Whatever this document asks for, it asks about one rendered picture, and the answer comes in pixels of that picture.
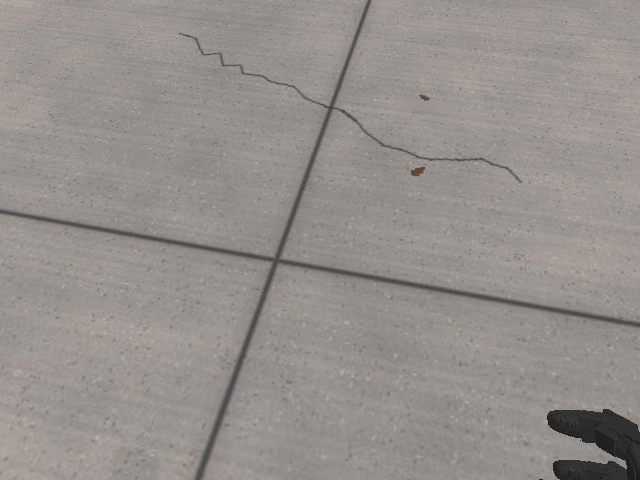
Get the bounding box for right robot hand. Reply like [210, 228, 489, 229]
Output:
[539, 409, 640, 480]

